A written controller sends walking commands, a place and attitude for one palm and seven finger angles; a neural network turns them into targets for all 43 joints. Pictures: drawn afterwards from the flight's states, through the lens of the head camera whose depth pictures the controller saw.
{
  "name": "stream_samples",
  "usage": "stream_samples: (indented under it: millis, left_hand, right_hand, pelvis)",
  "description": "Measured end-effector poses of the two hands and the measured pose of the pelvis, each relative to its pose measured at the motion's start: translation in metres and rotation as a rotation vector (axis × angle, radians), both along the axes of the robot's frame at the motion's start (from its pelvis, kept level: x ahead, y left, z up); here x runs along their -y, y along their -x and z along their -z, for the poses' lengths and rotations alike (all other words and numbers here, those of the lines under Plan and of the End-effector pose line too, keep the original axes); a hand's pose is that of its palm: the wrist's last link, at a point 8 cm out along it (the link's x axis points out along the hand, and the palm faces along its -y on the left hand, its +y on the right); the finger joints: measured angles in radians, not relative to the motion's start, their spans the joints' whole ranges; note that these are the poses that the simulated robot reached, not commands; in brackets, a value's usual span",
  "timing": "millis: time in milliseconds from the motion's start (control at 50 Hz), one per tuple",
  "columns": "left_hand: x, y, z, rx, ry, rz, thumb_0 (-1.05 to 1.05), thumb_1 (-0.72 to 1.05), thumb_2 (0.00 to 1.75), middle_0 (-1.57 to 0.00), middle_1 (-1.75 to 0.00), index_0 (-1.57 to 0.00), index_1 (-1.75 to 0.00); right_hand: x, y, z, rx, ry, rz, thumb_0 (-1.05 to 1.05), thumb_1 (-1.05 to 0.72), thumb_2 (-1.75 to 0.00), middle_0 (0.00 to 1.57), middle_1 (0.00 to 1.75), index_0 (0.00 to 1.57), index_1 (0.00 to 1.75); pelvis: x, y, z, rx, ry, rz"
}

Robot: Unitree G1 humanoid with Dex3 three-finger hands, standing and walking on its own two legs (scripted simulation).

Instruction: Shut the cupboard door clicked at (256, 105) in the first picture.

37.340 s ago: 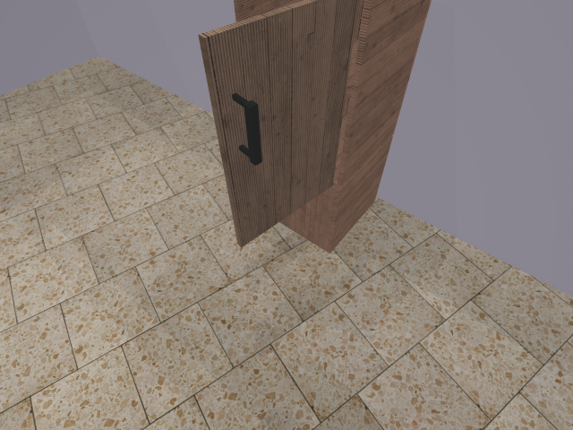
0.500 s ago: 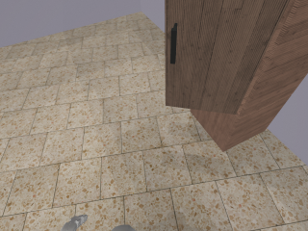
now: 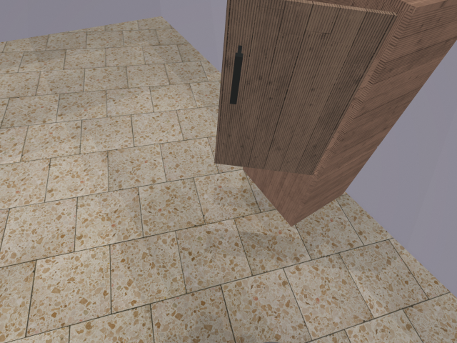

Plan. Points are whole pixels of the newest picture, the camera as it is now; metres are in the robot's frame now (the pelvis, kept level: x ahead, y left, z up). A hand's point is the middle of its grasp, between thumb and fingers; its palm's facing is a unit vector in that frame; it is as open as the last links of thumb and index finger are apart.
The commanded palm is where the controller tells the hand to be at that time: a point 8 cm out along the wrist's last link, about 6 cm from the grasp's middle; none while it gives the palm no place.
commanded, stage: take the last steps up to it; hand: left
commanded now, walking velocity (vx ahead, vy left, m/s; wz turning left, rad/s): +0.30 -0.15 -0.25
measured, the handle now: (236, 75) +0.74 +0.04 +0.06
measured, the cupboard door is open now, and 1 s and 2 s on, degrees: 52 52 52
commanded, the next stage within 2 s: come to a stop and stand still in 0.82 s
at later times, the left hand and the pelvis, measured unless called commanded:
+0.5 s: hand out of the picture +0.12 +0.10 -0.17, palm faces -0.06 -0.98 -0.17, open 7.3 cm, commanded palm none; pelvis +0.08 -0.08 +0.00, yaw -4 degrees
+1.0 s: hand (208, 257) +0.33 +0.06 -0.17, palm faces -0.09 -0.97 -0.21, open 7.3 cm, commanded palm none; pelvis +0.24 -0.13 -0.01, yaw -6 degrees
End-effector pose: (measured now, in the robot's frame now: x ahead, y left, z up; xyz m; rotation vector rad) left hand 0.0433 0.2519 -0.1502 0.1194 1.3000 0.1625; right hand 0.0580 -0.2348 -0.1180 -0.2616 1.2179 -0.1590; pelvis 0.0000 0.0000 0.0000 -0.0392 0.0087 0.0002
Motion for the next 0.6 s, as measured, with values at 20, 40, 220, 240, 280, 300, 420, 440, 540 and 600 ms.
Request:
stream_samples:
  millis: [20,40,220,240,280,300,420,440,540,600]
  left_hand:
    - [0.000,-0.002,-0.002,-0.003,-0.001,0.010,0.00,0.91,0.89,-0.20,-0.30,-0.20,-0.30]
    - [0.001,-0.004,-0.003,-0.006,-0.002,0.022,0.00,0.91,0.89,-0.20,-0.30,-0.20,-0.30]
    - [0.037,-0.063,-0.017,0.033,-0.011,0.167,0.01,0.91,0.89,-0.20,-0.30,-0.20,-0.30]
    - [0.044,-0.073,-0.018,0.052,-0.015,0.179,0.01,0.91,0.89,-0.20,-0.30,-0.20,-0.30]
    - [0.057,-0.090,-0.014,0.103,-0.028,0.191,0.00,0.91,0.89,-0.20,-0.30,-0.20,-0.30]
    - [0.064,-0.095,-0.014,0.123,-0.034,0.185,0.00,0.91,0.89,-0.20,-0.30,-0.20,-0.30]
    - [0.094,-0.089,-0.015,0.093,-0.015,0.134,0.00,0.91,0.89,-0.20,-0.30,-0.20,-0.30]
    - [0.097,-0.085,-0.013,0.069,-0.010,0.128,0.00,0.91,0.89,-0.20,-0.30,-0.20,-0.30]
    - [0.106,-0.070,0.001,-0.059,0.025,0.099,0.00,0.92,0.89,-0.20,-0.30,-0.20,-0.30]
    - [0.107,-0.068,0.012,-0.125,0.049,0.072,0.00,0.92,0.89,-0.20,-0.30,-0.20,-0.30]
  right_hand:
    - [0.000,0.005,0.001,-0.006,-0.006,0.012,0.00,-0.91,-0.90,0.20,0.30,0.21,0.30]
    - [0.000,0.010,0.001,-0.012,-0.013,0.026,0.00,-0.91,-0.90,0.20,0.30,0.21,0.30]
    - [0.036,0.079,0.015,-0.134,-0.042,0.203,0.00,-0.91,-0.90,0.20,0.30,0.21,0.30]
    - [0.043,0.087,0.019,-0.156,-0.044,0.218,0.00,-0.91,-0.90,0.20,0.30,0.21,0.30]
    - [0.058,0.099,0.029,-0.200,-0.051,0.242,0.00,-0.91,-0.90,0.20,0.30,0.21,0.30]
    - [0.064,0.102,0.032,-0.227,-0.051,0.246,0.00,-0.91,-0.90,0.20,0.30,0.21,0.30]
    - [0.090,0.058,0.022,-0.214,-0.044,0.217,0.01,-0.91,-0.90,0.20,0.30,0.20,0.30]
    - [0.093,0.044,0.020,-0.189,-0.044,0.211,0.01,-0.91,-0.90,0.20,0.30,0.20,0.30]
    - [0.093,-0.032,0.015,-0.079,-0.048,0.166,0.01,-0.91,-0.90,0.19,0.30,0.20,0.30]
    - [0.085,-0.080,0.016,-0.028,-0.050,0.127,0.01,-0.91,-0.90,0.19,0.30,0.20,0.30]
  pelvis:
    - [0.000,0.000,-0.001,0.000,0.001,0.008]
    - [0.001,-0.001,-0.002,-0.001,0.002,0.017]
    - [0.028,-0.017,-0.001,-0.001,-0.010,0.082]
    - [0.034,-0.020,0.001,0.000,-0.013,0.085]
    - [0.048,-0.027,0.010,0.001,-0.035,0.087]
    - [0.053,-0.030,0.012,0.004,-0.028,0.086]
    - [0.070,-0.057,0.003,0.013,-0.026,0.074]
    - [0.072,-0.062,0.002,0.012,-0.026,0.073]
    - [0.077,-0.094,0.003,0.004,-0.009,0.064]
    - [0.076,-0.118,0.008,0.005,0.000,0.063]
